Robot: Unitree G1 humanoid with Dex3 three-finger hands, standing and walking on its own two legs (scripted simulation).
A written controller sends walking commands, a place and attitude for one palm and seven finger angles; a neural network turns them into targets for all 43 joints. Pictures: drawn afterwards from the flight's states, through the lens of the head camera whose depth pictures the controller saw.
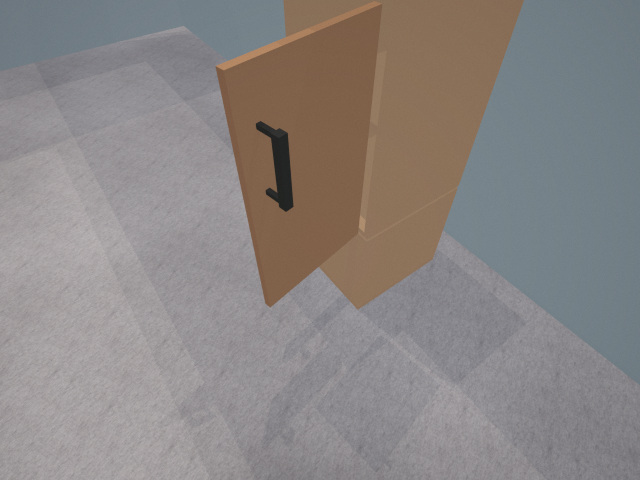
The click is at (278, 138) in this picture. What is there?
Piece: cupboard door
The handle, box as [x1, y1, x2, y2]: [256, 121, 292, 211]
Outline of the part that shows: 260,121 256,123 256,128 271,138 277,185 276,192 268,188 266,190 266,194 279,203 279,206 286,211 292,206 287,133 279,128 275,130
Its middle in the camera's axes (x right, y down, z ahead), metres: -0.08 -0.12 +0.64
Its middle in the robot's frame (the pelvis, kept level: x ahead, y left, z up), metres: +0.56 +0.10 +0.07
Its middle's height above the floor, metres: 0.85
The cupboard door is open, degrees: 100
